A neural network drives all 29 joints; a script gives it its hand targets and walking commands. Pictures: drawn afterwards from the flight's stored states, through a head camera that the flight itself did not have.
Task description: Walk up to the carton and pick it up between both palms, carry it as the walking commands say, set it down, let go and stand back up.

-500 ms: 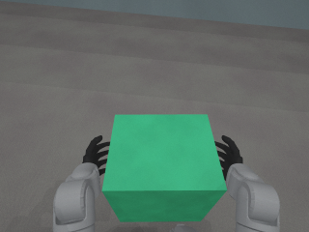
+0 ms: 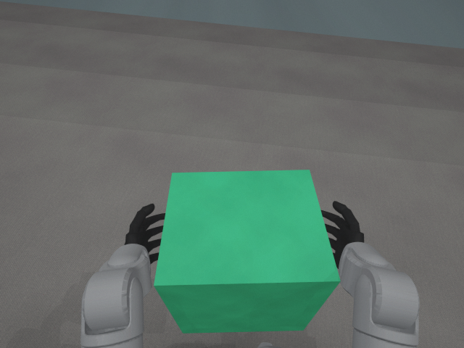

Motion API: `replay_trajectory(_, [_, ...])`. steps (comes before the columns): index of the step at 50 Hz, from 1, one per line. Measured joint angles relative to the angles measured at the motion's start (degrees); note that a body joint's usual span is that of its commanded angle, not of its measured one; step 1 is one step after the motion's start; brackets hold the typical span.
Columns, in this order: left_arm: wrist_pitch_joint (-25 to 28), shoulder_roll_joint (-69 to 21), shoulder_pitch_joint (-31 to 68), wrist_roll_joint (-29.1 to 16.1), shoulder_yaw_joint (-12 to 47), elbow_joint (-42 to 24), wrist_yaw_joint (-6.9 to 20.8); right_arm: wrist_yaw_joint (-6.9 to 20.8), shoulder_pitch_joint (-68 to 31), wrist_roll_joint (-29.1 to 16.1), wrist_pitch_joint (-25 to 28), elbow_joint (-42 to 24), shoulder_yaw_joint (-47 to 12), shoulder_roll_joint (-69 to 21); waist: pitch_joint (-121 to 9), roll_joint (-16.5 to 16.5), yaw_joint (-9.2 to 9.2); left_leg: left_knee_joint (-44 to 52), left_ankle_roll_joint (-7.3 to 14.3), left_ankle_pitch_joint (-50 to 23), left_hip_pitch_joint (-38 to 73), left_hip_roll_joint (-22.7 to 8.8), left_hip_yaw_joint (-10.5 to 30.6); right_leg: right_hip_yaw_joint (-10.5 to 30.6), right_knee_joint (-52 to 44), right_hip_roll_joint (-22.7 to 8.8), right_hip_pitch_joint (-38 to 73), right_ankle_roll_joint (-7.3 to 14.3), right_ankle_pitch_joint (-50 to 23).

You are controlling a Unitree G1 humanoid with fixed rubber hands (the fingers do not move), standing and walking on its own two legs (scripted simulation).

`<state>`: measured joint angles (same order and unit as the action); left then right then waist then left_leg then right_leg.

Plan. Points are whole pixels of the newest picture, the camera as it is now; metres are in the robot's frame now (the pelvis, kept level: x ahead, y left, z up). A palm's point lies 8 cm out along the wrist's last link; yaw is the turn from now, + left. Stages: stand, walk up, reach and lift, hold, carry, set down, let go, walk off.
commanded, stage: carry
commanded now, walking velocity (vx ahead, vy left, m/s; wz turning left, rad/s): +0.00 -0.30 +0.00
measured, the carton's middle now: (242, 256) +0.29 +0.00 +0.00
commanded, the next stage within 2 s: none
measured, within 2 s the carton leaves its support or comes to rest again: neither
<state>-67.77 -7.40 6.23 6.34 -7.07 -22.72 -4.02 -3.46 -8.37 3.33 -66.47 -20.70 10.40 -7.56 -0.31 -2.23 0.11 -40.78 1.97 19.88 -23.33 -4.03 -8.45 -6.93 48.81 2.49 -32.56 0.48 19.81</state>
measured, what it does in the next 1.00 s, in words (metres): steps to the right: right foot, then left foot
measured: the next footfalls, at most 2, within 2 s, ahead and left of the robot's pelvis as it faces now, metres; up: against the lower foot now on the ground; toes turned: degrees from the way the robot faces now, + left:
right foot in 0.24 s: +0.02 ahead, -0.24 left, +0.00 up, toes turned -6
left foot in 0.54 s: -0.05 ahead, -0.11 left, +0.00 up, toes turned +11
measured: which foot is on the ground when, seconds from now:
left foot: down 0.00-0.26, up 0.28-0.52, down 0.54-0.86, up 0.88-1.00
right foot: up 0.00-0.22, down 0.24-0.56, up 0.58-0.84, down 0.86-1.00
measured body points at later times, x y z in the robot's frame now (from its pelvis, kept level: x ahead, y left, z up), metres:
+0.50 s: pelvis -0.08 -0.18 +0.00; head -0.05 -0.18 +0.45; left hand +0.19 -0.03 +0.06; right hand +0.19 -0.35 +0.06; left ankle -0.09 -0.09 -0.69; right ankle -0.02 -0.24 -0.72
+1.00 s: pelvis -0.17 -0.36 +0.00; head -0.15 -0.38 +0.45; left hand +0.10 -0.21 +0.06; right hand +0.10 -0.53 +0.05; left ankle -0.17 -0.23 -0.65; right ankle -0.10 -0.46 -0.72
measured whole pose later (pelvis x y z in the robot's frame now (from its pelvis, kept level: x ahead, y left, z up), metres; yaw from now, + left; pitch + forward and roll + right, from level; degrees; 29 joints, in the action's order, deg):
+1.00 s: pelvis -0.17 -0.36 +0.00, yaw +1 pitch +3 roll -1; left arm -66.9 -7.4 5.7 5.6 -5.9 -18.7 -4.3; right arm -3.8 -6.8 3.9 -68.2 -20.8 11.3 -7.4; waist -0.7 3.5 0.6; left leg -67.4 -2.7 30.9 -35.0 -4.3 -0.7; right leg -6.5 37.2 -1.2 -26.8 2.0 13.3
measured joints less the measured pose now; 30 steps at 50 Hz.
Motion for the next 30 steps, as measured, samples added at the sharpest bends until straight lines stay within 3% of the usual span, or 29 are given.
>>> replay_trajectory(3, [-0.73,0.07,-0.66,-0.11,0.06,-0.13,-0.08,0.12,1.48,0.25,0.12,0.04,-0.81,0.11,0.17,0.61,-1.07,2.05,-1.83,-1.53,0.51,-2.46,1.12,4.60,13.20,-0.01,-2.48,-2.72,0.02])
replay_trajectory(5, [-1.05,0.08,-0.19,-0.55,-0.12,-0.48,-0.22,0.16,1.76,0.48,0.08,-0.79,-1.00,0.11,0.51,0.46,-1.70,3.54,-3.26,-3.20,0.49,-3.71,1.82,6.29,13.29,-1.76,-1.62,-4.08,1.13])
replay_trajectory(11, [-0.03,-0.08,1.65,-1.90,-1.14,-1.99,-0.37,0.33,-0.34,1.14,-0.18,-3.53,-0.76,-0.09,0.93,3.32,-2.87,2.64,-7.61,-5.46,-2.80,-8.66,4.15,4.04,-6.38,-4.94,7.35,-5.75,5.44])
replay_trajectory(13, [0.97,-0.15,1.72,-1.99,-0.88,-1.00,-0.27,0.48,-0.73,1.48,-0.26,-3.49,-0.27,-0.07,1.06,5.91,-2.73,0.91,-8.77,-5.51,-4.37,-10.83,5.94,1.84,-13.02,-3.38,9.69,-3.52,-4.33])
replay_trajectory(14, [1.44,-0.19,1.68,-1.81,-0.22,0.17,-0.27,0.57,-0.24,1.47,-0.30,-3.37,0.29,0.03,1.08,7.02,-2.24,-1.18,-8.25,-1.03,-5.55,-10.52,7.49,0.89,-12.47,-2.78,9.23,-1.84,-5.40])
replay_trajectory(16, [1.42,-0.13,1.22,-1.34,1.02,1.90,-0.26,0.58,1.16,1.29,-0.62,-3.01,0.99,0.13,0.72,6.26,-1.37,-10.27,-6.64,10.14,-8.52,-6.53,8.62,0.51,-10.67,-3.60,7.54,0.41,-4.10])
replay_trajectory(18, [1.15,-0.03,0.18,-0.99,1.83,2.09,-0.29,0.26,1.89,0.76,-1.19,-2.86,1.16,0.18,0.95,5.69,-0.11,-20.86,-5.18,13.41,-10.85,-2.54,8.44,0.25,-10.69,-3.96,6.98,1.58,-3.87])
replay_trajectory(20, [0.91,0.00,-0.64,-1.05,1.87,1.02,-0.31,-0.32,2.07,-0.08,-1.60,-3.42,0.89,0.22,1.34,5.48,1.11,-25.21,-4.31,12.16,-11.19,-0.51,6.57,-0.53,-11.47,-3.48,6.84,2.46,-4.75])
replay_trajectory(23, [0.82,-0.01,-0.61,-1.06,1.61,-0.64,-0.25,-0.49,1.97,-0.54,-1.14,-4.30,0.48,0.22,1.05,4.82,1.81,-21.04,-3.37,10.36,-8.78,0.61,2.90,-2.08,-12.32,-2.06,6.04,4.32,-6.04])
replay_trajectory(27, [0.23,-0.09,0.93,-0.44,0.96,-0.82,-0.09,-0.30,1.05,-0.66,-0.20,-3.37,0.67,0.14,-0.46,2.56,1.38,-1.64,-1.07,5.56,-0.11,1.39,0.21,-4.49,-12.09,0.12,4.48,6.77,-6.90])
replay_trajectory(28, [0.11,-0.08,1.28,-0.23,0.38,-0.46,0.00,-0.20,0.78,-0.50,0.42,-2.22,0.40,0.07,-0.27,0.48,1.10,0.41,-0.31,2.00,0.62,1.93,-0.20,-4.36,-11.79,-0.32,4.37,6.99,-7.01])
replay_trajectory(30, [0.02,0.00,0.11,-0.16,-0.08,-0.11,0.02,-0.11,0.34,-0.11,0.24,-0.40,-0.17,0.04,-0.52,-0.27,0.07,0.36,-0.04,0.10,0.50,0.43,-0.47,-2.53,-4.06,0.46,2.00,1.19,-1.42])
